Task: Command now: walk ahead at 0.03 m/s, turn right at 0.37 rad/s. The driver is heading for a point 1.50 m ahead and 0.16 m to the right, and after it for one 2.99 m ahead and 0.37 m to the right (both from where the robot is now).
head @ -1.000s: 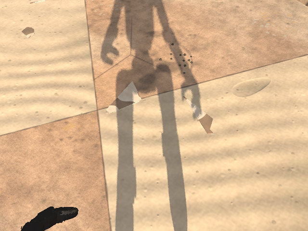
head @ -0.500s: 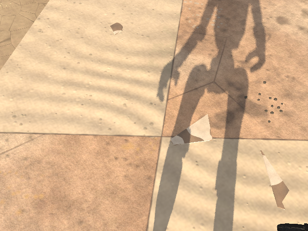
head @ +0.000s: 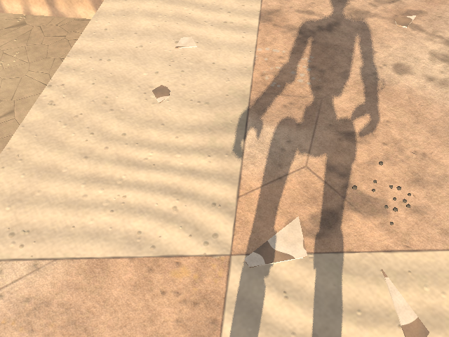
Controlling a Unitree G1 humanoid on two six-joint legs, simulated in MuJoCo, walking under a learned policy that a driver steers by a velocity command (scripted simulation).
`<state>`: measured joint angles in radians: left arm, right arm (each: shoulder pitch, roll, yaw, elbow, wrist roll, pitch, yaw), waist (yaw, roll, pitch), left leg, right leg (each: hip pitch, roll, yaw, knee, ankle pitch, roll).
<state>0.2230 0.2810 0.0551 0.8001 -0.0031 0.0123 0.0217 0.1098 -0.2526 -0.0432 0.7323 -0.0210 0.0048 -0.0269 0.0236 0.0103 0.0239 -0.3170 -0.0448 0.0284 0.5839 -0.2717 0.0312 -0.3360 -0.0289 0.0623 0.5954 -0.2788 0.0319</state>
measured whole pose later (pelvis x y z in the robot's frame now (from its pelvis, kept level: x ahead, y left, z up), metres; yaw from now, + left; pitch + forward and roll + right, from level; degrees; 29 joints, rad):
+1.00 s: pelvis -0.01 -0.03 +0.01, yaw -6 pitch +1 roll -2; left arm 0.06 0.31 0.09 0.78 0.00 0.04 0.05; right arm 0.23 -0.29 -0.07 0.80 0.00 0.00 -0.01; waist -0.03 -0.03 0.06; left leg -0.24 -0.01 -0.02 0.52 -0.29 0.04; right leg -0.45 0.02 0.00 1.01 -0.50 0.03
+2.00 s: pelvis -0.01 -0.04 +0.01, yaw +6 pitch -2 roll +0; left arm 0.16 0.28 0.04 0.98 0.00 0.00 0.03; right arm 0.18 -0.24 -0.02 0.94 -0.01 -0.01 -0.02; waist 0.01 -0.01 0.05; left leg -0.15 -0.02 -0.05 0.49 -0.30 0.00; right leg -0.18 -0.02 0.03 0.47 -0.25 0.04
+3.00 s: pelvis +0.25 -0.01 -0.01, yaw +5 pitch +1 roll +0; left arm 0.48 0.24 0.03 1.07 0.00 -0.05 0.01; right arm -0.06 -0.24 -0.03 0.81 0.02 -0.10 0.04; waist 0.07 0.00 0.05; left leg -0.50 -0.01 0.06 0.58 -0.08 0.07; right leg 0.08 -0.02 0.02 0.58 -0.51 -0.01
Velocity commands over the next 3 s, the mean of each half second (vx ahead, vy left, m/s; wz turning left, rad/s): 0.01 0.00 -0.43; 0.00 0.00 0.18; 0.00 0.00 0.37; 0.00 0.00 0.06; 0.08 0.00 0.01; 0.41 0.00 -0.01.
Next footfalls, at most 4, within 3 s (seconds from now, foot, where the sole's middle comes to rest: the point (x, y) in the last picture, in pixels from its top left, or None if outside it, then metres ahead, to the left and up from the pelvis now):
0.44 right None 0.03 -0.16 -0.77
0.88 left None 0.03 0.06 -0.77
1.30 right None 0.05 -0.17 -0.77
1.62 left None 0.00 0.08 -0.77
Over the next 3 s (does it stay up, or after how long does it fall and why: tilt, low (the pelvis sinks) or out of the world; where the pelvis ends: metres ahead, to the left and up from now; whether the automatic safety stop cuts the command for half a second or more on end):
stays up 0.25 -0.01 -0.01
